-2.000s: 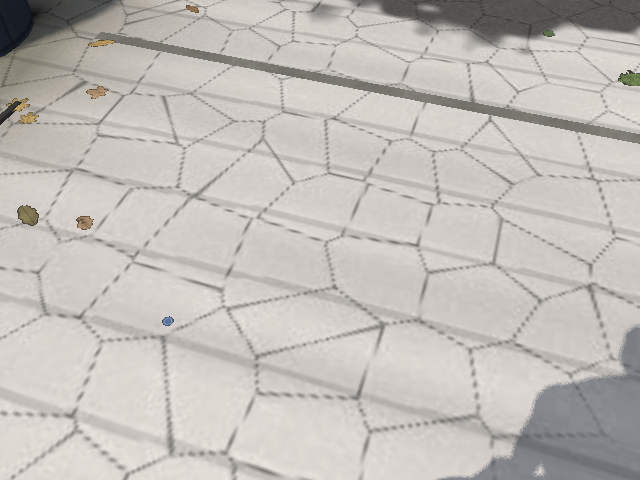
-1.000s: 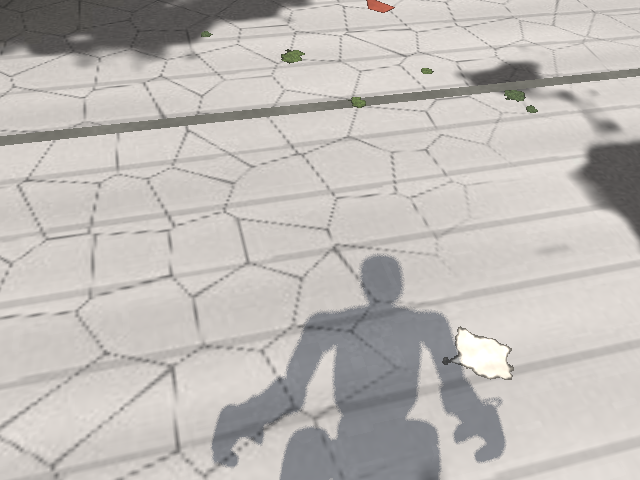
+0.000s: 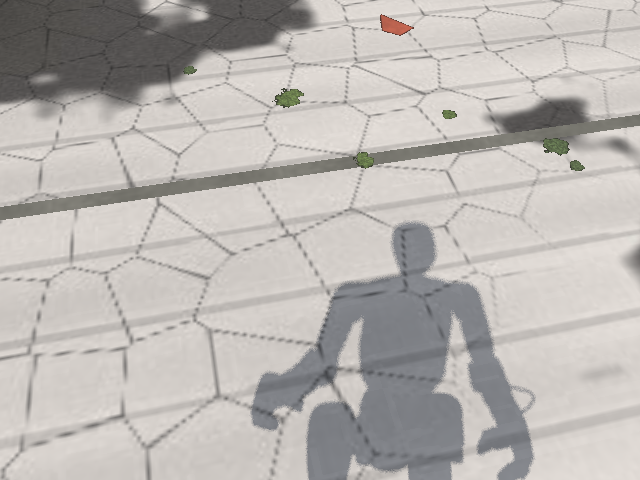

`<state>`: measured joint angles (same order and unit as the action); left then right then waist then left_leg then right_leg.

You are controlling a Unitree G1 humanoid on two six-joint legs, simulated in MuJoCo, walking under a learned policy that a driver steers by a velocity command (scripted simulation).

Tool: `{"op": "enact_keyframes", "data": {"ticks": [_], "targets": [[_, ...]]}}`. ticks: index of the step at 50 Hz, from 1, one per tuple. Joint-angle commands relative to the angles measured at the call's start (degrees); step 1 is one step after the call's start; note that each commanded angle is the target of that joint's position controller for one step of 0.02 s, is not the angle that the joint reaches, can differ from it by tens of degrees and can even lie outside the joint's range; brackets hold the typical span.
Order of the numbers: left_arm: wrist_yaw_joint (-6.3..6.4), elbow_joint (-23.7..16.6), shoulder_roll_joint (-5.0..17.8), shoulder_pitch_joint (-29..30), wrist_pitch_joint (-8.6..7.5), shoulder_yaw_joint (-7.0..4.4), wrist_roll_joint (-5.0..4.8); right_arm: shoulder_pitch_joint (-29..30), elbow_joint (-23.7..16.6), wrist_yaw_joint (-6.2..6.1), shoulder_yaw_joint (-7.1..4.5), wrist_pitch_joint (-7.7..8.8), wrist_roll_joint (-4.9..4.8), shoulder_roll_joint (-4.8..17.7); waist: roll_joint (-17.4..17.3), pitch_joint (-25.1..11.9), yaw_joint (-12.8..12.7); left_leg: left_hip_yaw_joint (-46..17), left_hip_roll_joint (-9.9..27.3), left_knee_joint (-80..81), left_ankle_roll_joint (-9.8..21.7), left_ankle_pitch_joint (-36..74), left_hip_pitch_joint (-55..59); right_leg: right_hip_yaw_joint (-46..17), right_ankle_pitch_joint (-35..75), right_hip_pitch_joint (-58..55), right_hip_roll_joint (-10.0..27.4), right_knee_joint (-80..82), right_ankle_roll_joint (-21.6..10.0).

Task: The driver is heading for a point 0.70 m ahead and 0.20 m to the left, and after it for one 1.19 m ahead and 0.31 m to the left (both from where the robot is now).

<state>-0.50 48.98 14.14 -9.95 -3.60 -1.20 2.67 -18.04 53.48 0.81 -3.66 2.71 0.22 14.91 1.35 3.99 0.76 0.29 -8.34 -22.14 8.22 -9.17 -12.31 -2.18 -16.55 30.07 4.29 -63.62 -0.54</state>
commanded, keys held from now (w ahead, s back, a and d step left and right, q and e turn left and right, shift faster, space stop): w+q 1.00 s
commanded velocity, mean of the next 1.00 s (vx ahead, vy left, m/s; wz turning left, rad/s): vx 0.50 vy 0.00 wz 0.57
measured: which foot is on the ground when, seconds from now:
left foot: down 0.00-0.34, up 0.36-0.84, down 0.86-1.00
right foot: up 0.00-0.32, down 0.34-0.88, up 0.90-1.00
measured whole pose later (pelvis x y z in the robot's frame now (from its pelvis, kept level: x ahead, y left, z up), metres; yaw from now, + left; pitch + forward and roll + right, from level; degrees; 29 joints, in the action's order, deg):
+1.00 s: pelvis +0.50 +0.10 -0.01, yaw +36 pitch +1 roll +0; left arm -0.3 45.3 14.9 -15.5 -2.7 -2.0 1.8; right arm -11.0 43.6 0.8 -3.3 0.6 0.8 16.1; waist 0.9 4.2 -1.8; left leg 1.8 -6.6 -29.0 7.1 -11.2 -18.4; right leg 1.1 -20.9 23.6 5.7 -68.6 1.1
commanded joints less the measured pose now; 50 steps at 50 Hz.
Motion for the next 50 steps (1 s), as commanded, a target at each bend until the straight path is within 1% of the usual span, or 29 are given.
{"op": "enact_keyframes", "data": {"ticks": [1, 3, 6, 11, 13, 15, 16, 17, 18, 19, 20, 21, 23, 27, 32, 34, 37, 38, 40, 41, 42, 43, 44, 45, 46, 47, 48, 49, 50], "targets": [[-0.15, -3.3, 4.2, -1.3, 1.17, -0.84, 0.3, -1.2, -3.1, -0.4, -1.81, 1.33, -0.3, 8.4, -2.5, -1.3, -1.6, -16.5, 14.9, 12.3, 8.2, 9.8, -1.3, 1.3, 4.7, 2.7, 1.3, 6.0, 2.7], [-0.23, -5.4, 4.5, 4.2, 1.3, -0.86, 0.09, -3.8, -2.8, -0.4, -1.86, 1.08, -0.34, 8.2, -3.1, -0.3, 0.4, -17.0, 14.2, 12.6, 6.8, 9.7, 0.6, 1.7, 9.7, 5.8, 1.3, 12.3, 3.8], [-0.54, -7.5, 4.4, 9.5, 1.2, -0.64, -0.34, -7.1, -2.7, -0.54, -2.04, 0.72, -0.28, 8.3, -4.1, -1.2, 2.9, -17.5, 13.5, 10.5, 4.9, 12.8, 5.4, 1.5, 15.1, 7.5, 0.1, 19.2, 4.2], [-0.81, -11.1, 4.7, 16.5, 0.42, -0.11, -0.95, -10.4, -2.9, -1.23, -2.21, 0.25, 0.73, 8.8, -5.4, -1.4, 5.3, -20.3, 14.5, 5.2, 4.5, 21.6, 12.2, 1.5, 13.9, 7.4, -2.8, 27.0, 3.2], [-0.72, -11.5, 5.8, 14.8, -0.14, -0.28, -1.17, -8.7, -3.9, -1.73, -2.49, 0.23, 0.95, 9.6, -6.2, -1.8, 3.5, -22.1, 15.2, 2.7, 3.1, 23.8, 12.1, 0.6, 11.6, 1.9, -3.7, 31.4, 2.0], [0.0, -9.1, 8.2, 5.8, -0.81, -1.23, -1.41, -4.8, -5.3, -1.62, -2.81, 0.53, 0.99, 11.0, -6.4, -5.0, -0.9, -22.3, 13.8, -4.1, 0.7, 30.6, 8.2, 1.1, 7.5, -12.5, -6.2, 35.4, 0.1], [0.72, -7.3, 10.0, -1.8, -1.59, -2.0, -1.09, -3.7, -5.5, -1.04, -2.74, 1.02, 0.4, 10.9, -3.4, -9.1, -5.0, -19.8, 10.5, -14.0, -0.7, 30.1, 5.1, 0.0, 9.2, -23.6, -4.5, 39.2, -1.6], [1.86, -6.9, 14.2, -11.0, -1.99, -3.06, 0.23, -4.0, -7.3, -0.52, -1.68, 1.63, -0.46, 7.1, 2.5, -17.8, -8.1, -15.5, 7.2, -29.0, -2.0, 16.3, -1.7, -11.9, -2.5, -37.0, 8.0, 40.7, -4.4], [2.1, -7.2, 18.9, -11.0, -1.03, -4.23, 1.0, -11.0, -9.0, -0.61, -0.68, 1.34, -2.12, 2.0, 15.9, -23.2, -3.9, -8.2, -1.4, -43.2, -3.9, -22.9, -19.3, -37.4, -5.8, -49.2, 22.4, 46.1, -11.1], [1.74, -7.3, 14.4, -7.9, -0.17, -3.96, 0.13, -10.3, -7.3, -1.3, -1.13, 0.31, 0.05, 7.3, 8.1, -18.0, -2.6, -7.4, 4.3, -49.0, -3.3, -20.6, -25.0, -40.9, -13.3, -43.2, 21.2, 47.4, -11.7], [1.49, -8.2, 9.0, -4.5, -0.12, -2.7, -0.42, -6.0, -7.2, -0.88, -1.46, -0.04, 0.76, 8.1, 1.5, -10.1, -2.4, -7.0, 6.6, -48.8, -3.5, -14.6, -24.7, -31.0, -11.6, -35.1, 18.0, 48.5, -10.2], [1.24, -8.0, 6.5, -2.4, -0.27, -2.04, -0.38, -3.5, -7.7, -0.32, -1.31, -0.15, 0.82, 7.1, 0.0, -6.2, -1.7, -6.3, 8.4, -46.7, -4.0, -11.1, -23.4, -22.6, -3.4, -29.5, 14.9, 49.8, -9.0], [1.32, -6.6, 5.6, -3.5, -0.96, -1.68, -0.64, -2.4, -8.1, 0.87, -1.28, -1.33, 1.83, 6.1, 4.5, -3.8, -0.7, -5.2, 10.3, -44.5, -4.9, -9.2, -21.2, -12.1, 7.4, -24.6, 10.8, 51.4, -7.0], [0.61, -4.6, 6.4, -6.7, -2.73, -2.27, -1.68, 2.1, -10.6, 2.24, -0.75, -2.75, 1.85, 4.5, 4.4, -3.6, -0.2, -4.0, 11.3, -43.8, -5.8, -5.0, -25.0, -3.9, 19.6, -25.1, 10.9, 53.3, -8.0], [0.49, -2.8, 6.4, -9.1, -2.55, -2.49, -1.54, 11.9, -14.4, 3.34, 0.36, -2.52, 1.68, 3.1, 3.7, -1.1, -1.6, -0.9, 12.0, -31.8, -6.7, 4.7, -27.7, 5.6, 23.9, -25.8, 8.9, 54.8, -7.5], [0.57, -2.3, 7.2, -10.0, -2.47, -2.71, -1.59, 16.0, -15.8, 3.85, 1.01, -2.24, 1.65, 2.3, 3.8, -0.2, -2.5, 1.3, 11.9, -24.3, -6.0, 7.8, -25.0, 8.5, 24.5, -25.9, 8.7, 54.8, -6.9], [1.01, -1.0, 8.7, -12.7, -1.95, -3.13, -1.58, 20.1, -17.6, 4.2, 1.31, -2.22, 1.98, 2.6, 3.5, 0.8, -3.6, 4.4, 11.2, -17.6, -4.1, 5.3, -22.9, 10.8, 28.0, -29.8, 10.4, 53.4, -6.2], [1.18, -0.5, 9.0, -13.5, -1.56, -3.22, -1.53, 20.7, -18.0, 4.12, 1.26, -2.24, 2.16, 2.9, 3.5, 0.7, -3.6, 5.3, 10.5, -16.0, -3.2, 3.2, -22.1, 11.6, 31.3, -31.7, 10.9, 51.8, -5.9], [1.59, 0.1, 10.6, -14.2, -0.7, -3.48, -1.37, 19.2, -18.0, 3.61, 0.9, -2.3, 2.52, 3.7, 4.4, -1.1, -2.4, 7.5, 7.3, -13.7, -1.0, -2.8, -17.3, 14.0, 47.7, -34.5, 11.3, 44.7, -5.1], [1.75, 0.4, 11.5, -14.5, -0.15, -3.66, -1.31, 15.8, -17.2, 3.25, 0.46, -2.17, 2.65, 4.5, 4.7, -3.5, -0.8, 8.2, 5.1, -12.7, 0.4, -5.5, -12.9, 14.9, 55.3, -35.4, 11.4, 38.0, -4.9], [1.84, 0.2, 12.1, -14.4, 0.41, -3.73, -1.45, 9.1, -15.2, 2.75, -0.29, -1.72, 2.84, 5.6, 4.1, -7.5, 2.0, 8.1, 2.8, -10.1, 2.0, -6.1, -4.7, 15.8, 56.6, -33.6, 11.1, 27.9, -4.5], [1.78, -0.8, 11.9, -13.6, 0.65, -3.56, -1.37, -1.0, -12.0, 1.85, -1.63, -1.33, 3.35, 8.1, 0.9, -13.2, 6.6, 3.9, 4.0, -6.8, 4.3, -5.5, 9.7, 16.7, 46.4, -25.0, 9.9, 13.3, -2.9], [0.85, -4.6, 5.6, -15.8, 0.39, -2.11, -1.84, -3.9, -12.0, 0.86, -3.38, -1.45, 3.31, 14.7, -11.2, -20.0, 4.8, -21.4, 21.4, -5.1, 10.1, -12.5, 28.5, 16.5, 5.6, -2.7, 4.1, -6.4, 0.1], [0.38, -7.7, 8.1, -11.1, -0.02, -2.72, -1.3, -4.9, -13.7, 0.38, -4.0, -2.05, 1.28, 17.3, -11.8, -24.0, 6.0, -45.8, 29.4, 3.9, 15.3, -6.7, 32.9, 6.3, -16.0, 10.0, -4.9, -17.9, 2.0], [0.21, -9.1, 9.1, -4.5, -0.26, -2.94, -1.19, -4.3, -12.3, -0.19, -3.75, -2.42, 0.73, 15.7, -5.0, -15.7, 6.4, -35.3, 26.7, 4.7, 13.4, -0.7, 29.0, 1.0, -9.7, 15.8, -1.1, -17.7, 1.3], [0.15, -9.0, 7.8, -4.8, -0.88, -2.3, -1.76, -1.5, -11.7, -0.61, -3.02, -2.2, 0.33, 12.7, -3.4, -8.9, 3.8, -27.8, 24.9, 5.0, 11.7, 6.2, 20.2, 1.4, -4.5, 14.1, 1.1, -12.7, 1.1], [0.24, -8.0, 7.5, -6.1, -0.81, -2.29, -1.48, 1.2, -11.8, -0.73, -2.36, -1.79, 0.37, 10.4, -1.4, -5.5, 0.8, -22.6, 21.3, 5.8, 9.1, 12.3, 13.1, 1.2, -3.0, 9.8, 2.7, -7.4, 1.1], [0.24, -7.6, 7.3, -7.6, 0.11, -2.27, -0.48, 3.3, -12.0, -0.85, -1.86, -1.38, -0.02, 9.0, -1.8, -4.3, -1.6, -19.0, 18.4, 6.5, 8.0, 16.4, 7.8, 1.0, -3.0, 5.7, 3.3, -4.6, 1.7], [0.08, -7.0, 7.1, -9.3, 1.18, -2.25, 0.18, 4.3, -12.4, -0.71, -1.51, -0.88, -0.1, 8.1, -2.7, -5.2, -2.7, -17.0, 17.0, 7.1, 7.7, 18.4, 5.2, 1.0, -2.8, 2.6, 3.5, -3.1, 2.3]]}}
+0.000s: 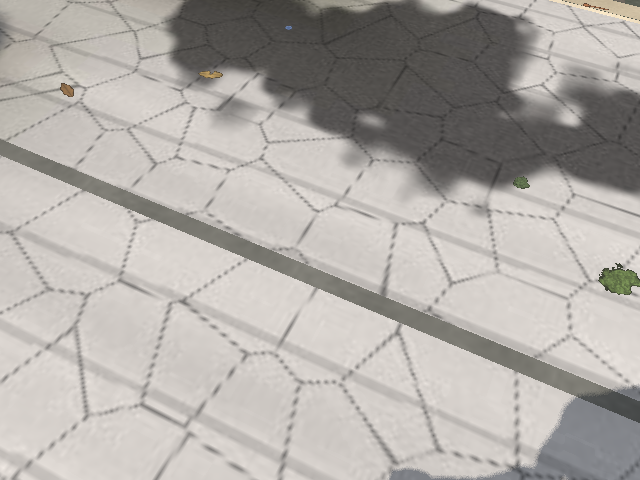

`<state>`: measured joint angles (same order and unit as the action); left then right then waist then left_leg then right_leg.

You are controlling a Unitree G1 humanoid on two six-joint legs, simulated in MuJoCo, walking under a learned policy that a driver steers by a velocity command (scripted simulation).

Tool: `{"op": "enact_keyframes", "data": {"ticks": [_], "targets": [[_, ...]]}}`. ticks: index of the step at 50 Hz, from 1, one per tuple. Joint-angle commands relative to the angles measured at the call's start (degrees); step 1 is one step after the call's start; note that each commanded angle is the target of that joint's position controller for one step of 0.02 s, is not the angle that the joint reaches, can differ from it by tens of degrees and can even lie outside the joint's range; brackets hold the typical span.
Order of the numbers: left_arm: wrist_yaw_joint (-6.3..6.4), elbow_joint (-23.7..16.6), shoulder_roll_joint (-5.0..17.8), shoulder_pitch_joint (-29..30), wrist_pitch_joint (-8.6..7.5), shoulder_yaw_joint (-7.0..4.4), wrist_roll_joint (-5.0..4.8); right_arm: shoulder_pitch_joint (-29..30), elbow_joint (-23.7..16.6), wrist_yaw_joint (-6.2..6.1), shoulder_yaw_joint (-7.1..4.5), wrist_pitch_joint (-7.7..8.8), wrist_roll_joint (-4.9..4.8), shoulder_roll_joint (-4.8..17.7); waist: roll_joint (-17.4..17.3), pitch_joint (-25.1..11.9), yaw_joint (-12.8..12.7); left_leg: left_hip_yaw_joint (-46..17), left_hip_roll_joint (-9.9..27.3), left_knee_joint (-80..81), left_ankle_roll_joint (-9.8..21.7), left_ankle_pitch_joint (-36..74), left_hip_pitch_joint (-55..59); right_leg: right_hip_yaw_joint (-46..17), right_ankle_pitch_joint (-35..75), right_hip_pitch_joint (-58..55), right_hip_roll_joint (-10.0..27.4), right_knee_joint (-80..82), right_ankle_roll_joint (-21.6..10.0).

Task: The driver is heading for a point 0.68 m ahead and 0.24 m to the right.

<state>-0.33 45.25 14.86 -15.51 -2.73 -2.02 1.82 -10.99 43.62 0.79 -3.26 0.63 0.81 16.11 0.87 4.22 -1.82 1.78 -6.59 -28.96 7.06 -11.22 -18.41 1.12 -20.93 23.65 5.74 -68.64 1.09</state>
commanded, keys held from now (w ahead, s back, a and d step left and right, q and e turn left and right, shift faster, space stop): w+q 0.06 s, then w+e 0.86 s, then no key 0.08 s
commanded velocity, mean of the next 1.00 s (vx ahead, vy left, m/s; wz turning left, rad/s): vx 0.49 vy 0.00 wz -0.24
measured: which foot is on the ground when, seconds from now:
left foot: down 0.00-0.44, up 0.46-0.92, down 0.94-1.00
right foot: up 0.00-0.40, down 0.42-0.94, up 0.96-1.00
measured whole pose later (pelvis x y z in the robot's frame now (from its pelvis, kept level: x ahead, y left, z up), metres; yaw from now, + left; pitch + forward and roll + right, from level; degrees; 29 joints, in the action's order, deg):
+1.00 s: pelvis +0.57 -0.04 -0.01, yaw -20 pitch +2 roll +0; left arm 0.2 47.2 17.7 -22.7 -1.7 -4.4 0.4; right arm -4.4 38.8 -0.6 0.0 4.3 2.4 15.3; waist 0.7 2.0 -4.2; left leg 0.0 -1.0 -32.3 1.9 -9.2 -24.8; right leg -8.4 -28.4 12.4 -8.0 -54.4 -3.8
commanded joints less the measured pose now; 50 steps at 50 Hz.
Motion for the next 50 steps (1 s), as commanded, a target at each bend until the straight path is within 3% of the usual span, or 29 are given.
{"op": "enact_keyframes", "data": {"ticks": [1, 3, 6, 10, 14, 17, 19, 20, 21, 22, 23, 24, 26, 28, 31, 34, 37, 41, 43, 45, 46, 47, 48, 49, 50], "targets": [[-0.33, -3.4, 6.1, -3.8, 1.13, -1.46, 1.27, -3.3, -2.4, -0.46, -1.85, 1.83, -0.8, 6.8, -2.4, -6.2, -0.5, -17.9, 14.3, 14.2, 9.2, 22.4, 10.3, -1.7, 1.8, 8.2, 1.6, 2.8, 1.1], [-0.65, -4.2, 5.1, -1.8, 1.92, -1.34, 1.11, -5.2, -1.7, -0.24, -2.26, 2.36, -0.75, 8.0, -2.3, -5.6, -0.2, -17.2, 13.0, 15.8, 9.1, 19.8, 8.4, -1.2, 5.1, 9.3, 1.3, 6.4, 1.9], [-1.03, -5.2, 4.2, 3.7, 1.91, -1.04, 0.83, -9.3, 0.3, -0.23, -1.67, 2.88, -0.66, 6.5, -3.2, -2.8, 2.0, -15.5, 13.0, 18.9, 7.2, 18.8, 10.7, -0.4, 13.1, 13.8, 1.8, 14.5, 1.8], [-1.45, -6.5, 4.2, 10.2, 1.49, -0.86, 0.06, -13.3, 2.2, -0.33, -1.25, 3.69, -0.45, 6.5, -3.8, -2.0, 4.9, -12.5, 14.0, 19.2, 4.1, 23.7, 17.7, 0.2, 20.3, 16.4, 1.1, 22.9, -0.2], [-2.13, -8.2, 3.8, 15.8, 1.01, -0.41, -0.27, -15.9, 4.0, -1.02, -0.78, 3.95, 0.46, 6.5, -3.5, 0.6, 6.6, -9.3, 16.1, 19.7, 3.5, 26.4, 23.2, 1.5, 20.4, 17.3, -1.2, 29.5, -2.8], [-2.49, -8.5, 4.0, 15.1, 0.71, -0.46, -0.39, -14.7, 5.1, -1.87, -0.56, 3.99, 1.04, 6.9, -3.8, 1.2, 5.0, -6.0, 17.6, 17.2, 2.3, 36.5, 25.2, 2.4, 15.7, 12.2, -4.4, 34.1, -5.6], [-1.85, -6.5, 5.1, 8.8, 0.63, -1.08, -0.39, -13.3, 5.4, -2.33, -0.57, 4.09, 1.33, 8.1, -5.2, -2.6, 2.1, -3.3, 17.4, 8.3, 0.7, 56.4, 26.2, 4.8, 10.8, 2.7, -8.7, 35.3, -7.9], [-1.42, -4.4, 6.2, 2.2, 0.35, -1.71, -0.33, -12.9, 5.5, -2.38, -0.66, 3.84, 1.59, 8.7, -5.2, -6.3, -0.8, -2.2, 16.8, -1.0, 0.1, 61.5, 26.4, 5.4, 9.3, -3.9, -10.8, 37.1, -9.2], [-0.96, -2.0, 7.3, -6.3, -0.16, -2.39, 0.28, -11.7, 5.2, -2.46, -0.63, 3.76, 1.18, 9.2, -4.2, -10.5, -5.1, -0.2, 15.5, -13.2, -0.9, 55.7, 20.5, 3.0, 12.3, -15.8, -9.7, 40.9, -11.1], [-0.2, -0.9, 13.3, -14.2, -0.16, -4.13, 1.28, -12.1, 2.5, -2.38, 0.3, 4.29, 0.11, 6.6, 3.0, -17.0, -7.1, 2.9, 11.2, -33.4, -2.9, 34.6, 5.0, -15.5, 9.3, -31.6, 3.5, 41.5, -16.7], [-0.51, -0.7, 15.2, -12.4, 0.41, -4.9, -0.3, -14.5, 1.5, -1.61, 0.25, 4.68, -0.36, 5.0, 14.9, -21.4, -2.8, 0.2, -1.2, -51.2, -5.3, -15.4, -13.4, -44.8, 16.2, -41.3, 14.8, 49.0, -24.7], [-1.12, -1.3, 13.4, -7.6, 0.66, -4.67, -2.13, -10.8, 0.8, -1.38, 0.29, 4.84, 1.5, 6.9, 4.9, -15.8, -1.9, -7.3, 3.5, -53.3, -4.4, -12.9, -19.2, -41.0, 13.9, -37.0, 12.7, 50.3, -23.9], [-0.91, -1.7, 8.4, -2.9, 0.9, -3.45, -1.55, -5.8, -0.8, -0.7, 0.71, 5.58, 0.95, 6.2, -2.5, -4.8, 0.3, -6.4, 8.4, -45.9, -4.7, -7.2, -18.9, -28.4, 17.8, -22.4, 8.9, 53.3, -20.5], [-0.48, -1.0, 7.1, -2.1, 0.4, -2.89, -1.56, -6.0, -1.4, -0.46, 1.14, 3.74, 2.04, 5.0, -1.7, -3.0, 2.9, -5.8, 10.2, -39.8, -6.4, -7.1, -14.4, -22.1, 23.9, -15.0, 4.3, 55.2, -18.1], [-0.53, -0.3, 9.0, -4.0, -0.6, -3.42, -1.89, -5.2, -2.3, -0.13, 1.65, 1.93, 2.33, 3.6, 0.6, -3.8, 3.3, -3.6, 10.6, -33.2, -8.6, -5.4, -13.9, -18.4, 27.5, -11.9, 1.5, 56.6, -18.0], [-0.36, 0.1, 9.6, -6.2, -0.46, -3.72, -2.01, 2.8, -5.2, 0.06, 2.03, 1.79, 2.11, 3.2, 1.4, -1.8, 1.2, -2.3, 11.0, -23.0, -10.4, 1.8, -16.7, -17.4, 25.6, -11.2, -0.6, 57.9, -16.3], [-0.22, 0.6, 9.9, -9.3, -0.16, -4.1, -2.08, 8.8, -6.9, 0.35, 2.44, 2.02, 1.62, 2.7, 2.4, -2.5, -1.6, -2.1, 9.8, -14.3, -10.7, 8.7, -16.7, -17.7, 27.4, -14.6, -1.7, 55.8, -13.9], [0.31, 0.6, 10.4, -12.0, 0.23, -4.36, -1.21, 14.1, -9.0, 0.37, 2.68, 2.78, 0.98, 3.3, 2.9, -3.2, -3.7, -2.5, 7.7, -7.8, -9.9, 8.8, -16.1, -20.8, 33.1, -20.1, -0.4, 51.2, -13.2], [0.72, -0.2, 11.1, -10.3, 0.28, -4.56, -0.87, 12.6, -9.1, 0.21, 2.39, 3.25, 0.83, 4.5, 3.6, -3.5, -2.2, -3.7, 6.9, -3.8, -8.7, 6.0, -11.3, -23.1, 33.7, -20.3, 0.6, 48.8, -11.9], [0.69, -1.3, 12.0, -6.8, 0.04, -4.71, -0.78, 4.5, -6.7, -0.45, 1.49, 3.83, 0.72, 6.5, 3.7, -6.0, 2.1, -3.3, 4.8, 0.4, -6.9, 1.9, 1.6, -23.9, 37.5, -17.0, -0.5, 42.6, -9.8], [0.21, -1.3, 11.2, -6.1, -0.39, -4.42, -1.32, -2.3, -5.1, -1.14, 0.71, 4.58, 1.19, 8.4, 0.6, -9.7, 5.7, -5.0, 6.9, 4.1, -5.2, 2.7, 12.1, -21.3, 36.6, -13.9, -3.9, 33.1, -8.3], [-0.05, -2.7, 7.1, -6.6, -0.98, -3.2, -2.08, -11.4, -4.6, -2.24, -0.33, 5.02, 2.54, 12.5, -5.9, -17.8, 8.9, -17.2, 20.1, 5.7, -1.8, -5.0, 24.1, -15.5, 24.8, -8.7, -7.4, 17.6, -6.5], [0.26, -4.0, 3.0, -14.3, -0.69, -2.36, -3.33, -10.4, -5.0, -2.58, -1.47, 4.02, 2.89, 17.1, -17.8, -22.2, 4.2, -41.4, 33.5, 10.0, 6.0, 3.1, 34.1, -8.1, -12.1, 7.3, -16.4, 3.9, -4.3], [1.01, -1.8, 7.9, -14.3, 0.34, -2.84, -1.09, -8.3, -4.8, -2.2, -1.22, 3.32, 1.4, 12.6, -9.5, -17.6, 3.1, -43.3, 32.5, 8.9, 7.7, 7.2, 28.8, -8.0, -11.0, 11.6, -11.2, -1.7, -4.5], [0.83, -1.2, 8.3, -10.5, 0.77, -3.12, -0.58, -5.6, -5.3, -1.85, 0.11, 3.48, 0.78, 7.2, -3.4, -11.3, 3.0, -33.1, 29.3, 8.4, 7.0, 17.1, 22.0, -8.1, -6.8, 10.3, -9.9, -2.4, -4.0]]}}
